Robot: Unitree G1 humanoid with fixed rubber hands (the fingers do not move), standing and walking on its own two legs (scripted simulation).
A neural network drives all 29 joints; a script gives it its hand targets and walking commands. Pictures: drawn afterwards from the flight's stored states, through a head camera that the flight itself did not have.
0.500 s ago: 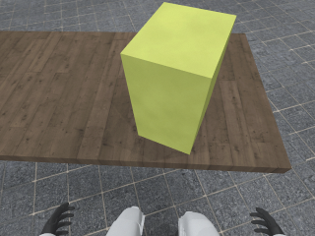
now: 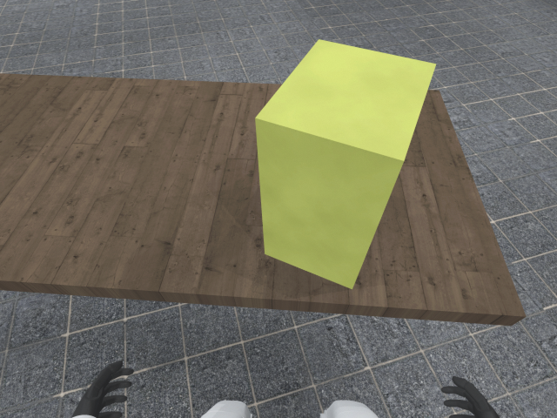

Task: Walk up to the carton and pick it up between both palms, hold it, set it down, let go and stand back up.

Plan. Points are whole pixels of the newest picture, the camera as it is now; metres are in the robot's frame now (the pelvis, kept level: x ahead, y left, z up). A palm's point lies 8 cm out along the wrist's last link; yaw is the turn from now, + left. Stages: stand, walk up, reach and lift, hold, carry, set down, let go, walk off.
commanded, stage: walk up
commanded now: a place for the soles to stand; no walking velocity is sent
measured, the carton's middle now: (336, 174) +0.43 -0.07 +0.10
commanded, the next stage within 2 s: none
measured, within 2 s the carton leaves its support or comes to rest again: neither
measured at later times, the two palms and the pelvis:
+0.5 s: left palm (86, 406) +0.14 +0.29 -0.07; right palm out of the picture +0.12 -0.29 -0.10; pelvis +0.01 +0.00 +0.01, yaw +0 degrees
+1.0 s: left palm out of the picture +0.07 +0.24 -0.10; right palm out of the picture +0.08 -0.35 -0.12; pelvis -0.03 -0.05 +0.00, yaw +0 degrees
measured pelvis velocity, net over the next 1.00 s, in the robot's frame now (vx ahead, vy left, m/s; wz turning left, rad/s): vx -0.03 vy -0.05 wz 0.00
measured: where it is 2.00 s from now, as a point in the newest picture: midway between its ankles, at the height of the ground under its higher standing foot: outside the picture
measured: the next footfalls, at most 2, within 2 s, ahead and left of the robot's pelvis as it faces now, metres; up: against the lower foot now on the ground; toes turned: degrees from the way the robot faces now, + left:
left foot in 1.34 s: +0.04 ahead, +0.12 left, +0.00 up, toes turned -7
right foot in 1.60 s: +0.02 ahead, -0.18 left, +0.00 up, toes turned +5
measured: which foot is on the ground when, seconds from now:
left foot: down 0.00-0.94, up 0.96-1.00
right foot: down 0.00-1.00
